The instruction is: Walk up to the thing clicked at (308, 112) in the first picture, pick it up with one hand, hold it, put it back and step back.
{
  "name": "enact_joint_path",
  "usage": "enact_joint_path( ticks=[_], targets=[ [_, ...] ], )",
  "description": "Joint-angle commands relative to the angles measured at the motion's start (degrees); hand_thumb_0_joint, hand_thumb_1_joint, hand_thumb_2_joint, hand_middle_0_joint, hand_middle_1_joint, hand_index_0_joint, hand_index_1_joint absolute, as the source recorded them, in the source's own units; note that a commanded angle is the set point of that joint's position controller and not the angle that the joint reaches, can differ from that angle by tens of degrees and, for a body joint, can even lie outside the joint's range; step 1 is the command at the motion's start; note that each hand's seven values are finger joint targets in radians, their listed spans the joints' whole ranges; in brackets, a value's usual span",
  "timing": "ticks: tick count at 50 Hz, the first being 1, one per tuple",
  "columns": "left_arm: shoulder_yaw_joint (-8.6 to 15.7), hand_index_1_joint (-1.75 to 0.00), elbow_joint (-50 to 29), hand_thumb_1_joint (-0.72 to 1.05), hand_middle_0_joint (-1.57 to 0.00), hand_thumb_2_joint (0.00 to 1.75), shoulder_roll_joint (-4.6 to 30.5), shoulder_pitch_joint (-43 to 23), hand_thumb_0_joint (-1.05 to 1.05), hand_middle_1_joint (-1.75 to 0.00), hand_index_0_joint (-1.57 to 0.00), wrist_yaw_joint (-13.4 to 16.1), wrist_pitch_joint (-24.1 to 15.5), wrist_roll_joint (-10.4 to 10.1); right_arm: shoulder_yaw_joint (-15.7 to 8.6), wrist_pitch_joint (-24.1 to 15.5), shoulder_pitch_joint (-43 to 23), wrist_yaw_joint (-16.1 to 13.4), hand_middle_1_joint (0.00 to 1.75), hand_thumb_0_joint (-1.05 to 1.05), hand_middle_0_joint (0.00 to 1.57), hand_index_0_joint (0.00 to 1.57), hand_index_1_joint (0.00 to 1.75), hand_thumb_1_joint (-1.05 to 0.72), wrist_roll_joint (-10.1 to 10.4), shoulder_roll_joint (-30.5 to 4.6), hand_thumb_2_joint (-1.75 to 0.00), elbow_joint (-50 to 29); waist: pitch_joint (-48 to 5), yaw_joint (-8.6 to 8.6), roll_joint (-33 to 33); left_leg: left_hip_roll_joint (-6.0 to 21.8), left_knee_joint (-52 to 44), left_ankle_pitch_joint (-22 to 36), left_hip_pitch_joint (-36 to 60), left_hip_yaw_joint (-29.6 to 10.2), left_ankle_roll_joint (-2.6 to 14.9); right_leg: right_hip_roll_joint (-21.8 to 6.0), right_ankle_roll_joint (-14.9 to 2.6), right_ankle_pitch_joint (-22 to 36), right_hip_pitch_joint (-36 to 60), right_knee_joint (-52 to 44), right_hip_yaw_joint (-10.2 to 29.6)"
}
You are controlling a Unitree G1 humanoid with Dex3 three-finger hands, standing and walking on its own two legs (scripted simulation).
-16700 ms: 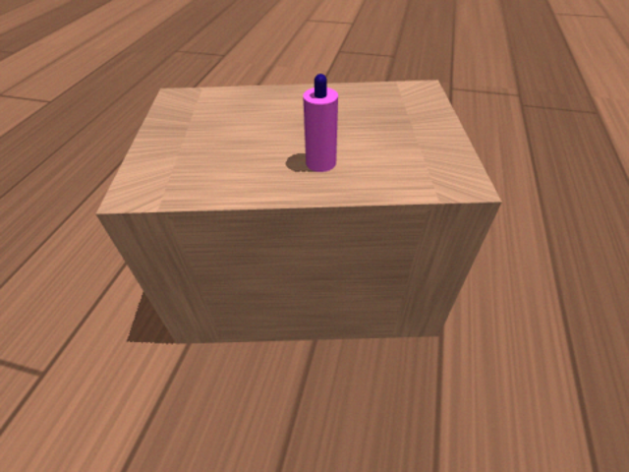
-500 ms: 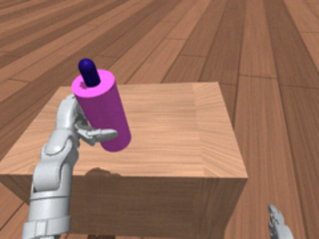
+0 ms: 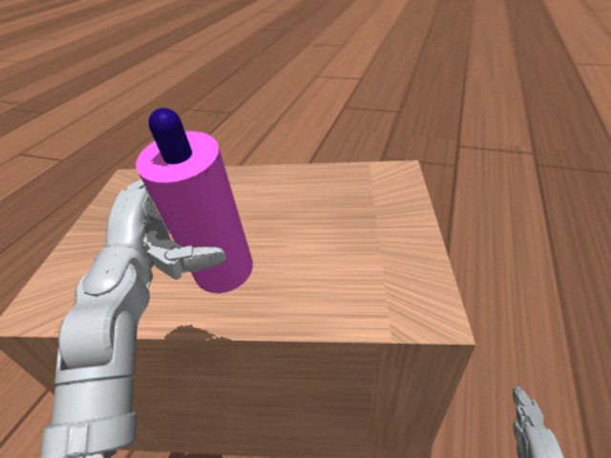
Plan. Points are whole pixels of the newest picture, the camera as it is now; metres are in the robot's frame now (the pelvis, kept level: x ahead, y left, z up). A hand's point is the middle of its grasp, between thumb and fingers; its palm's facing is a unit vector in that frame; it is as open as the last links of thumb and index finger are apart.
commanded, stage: hold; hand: left
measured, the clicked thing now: (198, 206) +0.33 +0.13 +0.24
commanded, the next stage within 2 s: crouch in 1.96 s
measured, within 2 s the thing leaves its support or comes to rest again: neither
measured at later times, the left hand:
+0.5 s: hand (187, 221) +0.34 +0.16 +0.20, palm faces +0.00 -1.00 +0.01, open 11.1 cm
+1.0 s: hand (193, 223) +0.35 +0.15 +0.20, palm faces -0.01 -1.00 +0.01, open 11.1 cm
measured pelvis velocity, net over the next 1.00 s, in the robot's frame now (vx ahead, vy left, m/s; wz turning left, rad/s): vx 0.00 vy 0.00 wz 0.00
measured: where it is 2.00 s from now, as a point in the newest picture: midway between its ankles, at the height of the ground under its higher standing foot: outside the picture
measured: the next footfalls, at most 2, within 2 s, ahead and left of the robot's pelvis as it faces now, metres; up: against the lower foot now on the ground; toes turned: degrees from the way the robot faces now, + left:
none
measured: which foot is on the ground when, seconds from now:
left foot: down 0.00-1.00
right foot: down 0.00-1.00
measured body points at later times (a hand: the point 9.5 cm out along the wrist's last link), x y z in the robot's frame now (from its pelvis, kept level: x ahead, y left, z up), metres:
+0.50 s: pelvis +0.00 +0.00 +0.00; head -0.03 -0.02 +0.45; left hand +0.34 +0.21 +0.21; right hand +0.17 -0.26 -0.07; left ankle +0.00 +0.12 -0.73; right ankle +0.02 -0.13 -0.73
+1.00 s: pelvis +0.00 +0.00 +0.00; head -0.02 -0.02 +0.45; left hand +0.34 +0.20 +0.20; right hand +0.17 -0.26 -0.08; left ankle +0.00 +0.12 -0.73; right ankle +0.02 -0.13 -0.73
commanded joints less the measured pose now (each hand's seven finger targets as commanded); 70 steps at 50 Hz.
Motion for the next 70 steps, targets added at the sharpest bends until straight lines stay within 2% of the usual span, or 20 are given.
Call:
enact_joint_path(
  ticks=[1,5,6,8,9,16,21,27,33,41,47,48,49,51,52,53,54,58,64,70],
  targets=[
    [3.33,-1.39,-11.72,-0.11,-1.25,1.17,8.54,-21.2,0.0,-1.38,-1.26,0.29,-4.93,-0.22,-2.4,-3.76,-7.25,-0.43,0.05,0.0,0.05,0.05,0.05,0.52,0.35,-6.93,-0.06,-9.17,-10.94,-0.23,-3.44,-1.28,-4.16,9.35,4.54,0.08,1.3,1.22,-0.58,8.06,1.67,-4.95,-1.5],
    [2.71,-1.4,-16.67,-0.15,-1.26,1.17,8.28,-21.35,0.0,-1.38,-1.27,0.36,-5.23,-0.66,-1.64,-4.05,-7.65,-0.49,0.05,0.0,0.05,0.05,0.05,0.52,0.35,-6.34,-0.06,-9.01,-11.65,0.2,-2.78,-1.22,-3.87,10.66,5.06,0.0,1.24,1.33,-0.67,9.16,1.95,-4.64,-1.63],
    [4.37,-1.4,-15.24,-0.15,-1.26,1.17,9.71,-20.98,0.0,-1.38,-1.27,0.55,-5.1,-0.66,-2.48,-3.93,-8.17,-0.58,0.05,0.0,0.05,0.05,0.05,0.51,0.3,-7.26,-0.06,-8.3,-11.77,0.53,-2.9,-1.27,-3.83,10.65,4.5,-0.01,1.25,1.16,-0.63,9.21,2.55,-4.83,-1.6],
    [2.85,-1.4,-14.3,-0.14,-1.26,1.17,8.44,-20.87,0.0,-1.39,-1.28,0.53,-5.01,-0.45,-1.78,-4.12,-9.44,-0.54,0.05,0.0,0.05,0.05,0.05,0.52,0.33,-6.69,-0.06,-8.43,-10.43,0.56,-3.1,-1.3,-4.12,10.0,3.98,-0.11,1.22,1.29,-0.66,8.59,2.31,-4.89,-1.68],
    [4.53,-1.41,-14.65,-0.15,-1.27,1.17,10.21,-21.38,0.0,-1.39,-1.28,0.65,-5.02,-0.48,-3.03,-3.88,-8.56,-0.83,0.05,0.0,0.05,0.05,0.05,0.51,0.15,-8.22,-0.06,-8.14,-11.02,-0.04,-3.74,-1.35,-4.05,9.87,4.61,0.07,1.37,1.17,-0.49,8.69,2.25,-5.33,-1.36],
    [5.06,-1.43,-14.14,-0.1,-1.29,1.2,10.79,-22.59,0.0,-1.42,-1.3,0.0,-5.1,-0.97,-2.36,-4.08,-7.74,-0.96,0.05,0.0,0.05,0.05,0.05,0.52,0.29,-7.4,-0.06,-7.01,-9.88,-0.14,-5.3,-1.54,-4.35,9.07,4.1,0.23,1.67,1.08,-0.21,8.26,1.87,-5.86,-1.5],
    [2.91,-1.42,-11.74,-0.11,-1.28,1.19,8.76,-21.86,0.0,-1.4,-1.3,-0.87,-4.64,-0.81,-1.12,-3.97,-7.64,-0.54,0.05,0.0,0.05,0.05,0.05,0.52,0.43,-5.97,-0.06,-7.01,-9.44,-0.3,-4.33,-1.64,-4.34,10.77,4.4,0.45,1.7,0.89,-0.27,10.07,1.5,-5.75,-1.37],
    [5.18,-1.41,-15.13,-0.09,-1.27,1.19,12.1,-26.67,0.0,-1.39,-1.29,0.41,-5.43,-0.22,-3.52,-4.17,-8.18,-0.92,0.05,0.0,0.05,0.05,0.05,0.52,0.23,-8.89,-0.06,-8.24,-13.71,-0.44,-2.3,-1.3,-4.49,12.7,6.88,0.11,1.25,1.14,-0.58,11.53,3.12,-5.24,-1.4],
    [3.83,-1.4,-13.04,-0.13,-1.27,1.17,9.77,-24.43,0.0,-1.38,-1.28,0.83,-5.43,-0.41,-1.48,-4.17,-8.86,-0.89,0.05,0.0,0.05,0.05,0.05,0.52,0.23,-6.04,-0.06,-6.61,-11.23,0.43,-3.46,-1.13,-4.48,13.09,5.12,-0.1,1.19,1.22,-0.57,11.67,3.75,-5.09,-1.66],
    [3.32,-1.44,-7.88,-0.1,-1.3,1.21,8.95,-21.56,0.0,-1.43,-1.32,-0.5,-2.68,-0.6,-3.16,-3.52,-8.36,-0.37,0.05,0.0,0.05,0.05,0.05,0.52,0.34,-8.27,-0.06,-5.38,-7.74,0.22,-4.97,-0.95,-5.4,10.8,3.79,0.09,1.25,1.62,-0.73,9.32,1.83,-6.03,-1.98],
    [3.4,-1.41,-15.54,-0.14,-1.27,1.18,9.13,-23.38,0.0,-1.41,-1.29,0.15,-3.8,-0.62,-2.92,-3.37,-7.84,0.15,0.05,0.0,0.05,0.05,0.05,0.53,0.41,-7.8,-0.05,-7.62,-11.8,0.39,-3.4,-1.05,-5.05,12.24,5.86,0.19,1.24,1.61,-0.75,10.5,2.98,-5.22,-1.8],
    [4.67,-1.4,-14.33,-0.14,-1.25,1.18,9.35,-22.98,0.0,-1.39,-1.27,0.48,-4.03,-0.81,-3.58,-3.37,-6.82,-0.03,0.05,0.0,0.05,0.05,0.05,0.53,0.18,-8.51,-0.06,-8.16,-12.6,-0.62,-4.96,-0.9,-4.74,12.99,6.42,0.17,1.27,1.64,-0.58,11.2,3.36,-5.31,-1.61],
    [4.25,-1.4,-16.79,-0.15,-1.24,1.17,9.43,-23.87,0.0,-1.39,-1.26,0.93,-4.47,-0.48,-1.57,-3.27,-7.65,-0.01,0.05,0.0,0.05,0.05,0.05,0.53,0.18,-6.14,-0.05,-7.58,-12.32,0.61,-2.62,-1.14,-4.85,12.96,6.04,0.24,1.13,1.4,-0.72,11.13,3.56,-5.22,-1.58],
    [5.76,-1.41,-18.12,-0.15,-1.25,1.19,10.96,-24.15,0.0,-1.4,-1.27,1.9,-5.33,-0.26,-3.47,-3.42,-7.91,-0.5,0.05,0.0,0.05,0.05,0.05,0.52,-0.06,-8.13,-0.06,-6.78,-12.58,0.39,-2.83,-1.05,-4.71,12.53,5.79,0.14,1.06,1.45,-0.63,10.77,3.55,-5.21,-1.49],
    [4.43,-1.41,-18.95,-0.14,-1.25,1.19,10.02,-23.69,0.0,-1.4,-1.27,2.15,-5.59,-0.02,-3.11,-3.69,-8.78,-0.51,0.05,0.0,0.05,0.05,0.05,0.53,0.03,-7.48,-0.06,-7.16,-12.51,0.37,-1.91,-1.18,-4.81,12.11,5.91,0.19,0.98,1.4,-0.68,10.53,3.7,-5.22,-1.48],
    [5.54,-1.41,-17.39,-0.13,-1.26,1.19,10.64,-22.97,0.0,-1.4,-1.28,2.35,-5.72,-0.05,-2.78,-3.78,-8.24,-0.64,0.05,0.0,0.05,0.05,0.05,0.52,-0.02,-7.34,-0.06,-6.79,-11.53,0.23,-2.96,-1.09,-4.78,11.12,5.27,0.03,1.07,1.44,-0.54,9.74,3.62,-5.44,-1.49],
    [3.93,-1.43,-18.78,-0.11,-1.27,1.21,9.81,-22.26,0.0,-1.41,-1.28,2.21,-6.07,0.22,-2.21,-3.87,-9.13,-0.67,0.05,0.0,0.05,0.05,0.05,0.52,0.04,-6.69,-0.06,-7.0,-11.68,0.42,-1.46,-1.23,-5.03,10.48,5.15,0.03,1.01,1.35,-0.72,9.19,3.55,-5.47,-1.47],
    [4.95,-1.41,-13.39,-0.11,-1.26,1.19,10.85,-21.86,0.0,-1.39,-1.27,1.26,-5.27,0.05,-2.22,-3.76,-9.63,-1.21,0.05,0.0,0.05,0.05,0.05,0.52,-0.15,-7.18,-0.06,-4.86,-9.94,0.09,-3.38,-1.21,-5.03,10.54,4.56,0.02,1.29,1.19,-0.49,9.58,3.5,-5.95,-1.36],
    [3.28,-1.43,-7.47,-0.13,-1.27,1.21,8.94,-19.82,0.0,-1.41,-1.29,-1.28,-3.66,-0.94,-1.81,-3.78,-9.63,-1.22,0.05,0.0,0.05,0.05,0.05,0.52,0.08,-7.52,-0.06,-4.59,-8.41,-0.27,-5.68,-1.17,-5.59,10.28,4.56,0.15,1.64,1.31,-0.49,9.17,2.23,-6.49,-1.44],
    [3.34,-1.41,-15.03,-0.16,-1.25,1.18,10.08,-24.11,0.0,-1.39,-1.27,-1.27,-4.42,-0.96,-2.31,-3.7,-7.03,-0.87,0.05,0.0,0.05,0.05,0.05,0.53,0.18,-7.72,-0.05,-6.77,-12.07,-0.83,-3.0,-1.5,-4.96,12.86,7.22,0.54,1.56,1.18,-0.49,12.11,2.83,-5.75,-1.32]
  ],
)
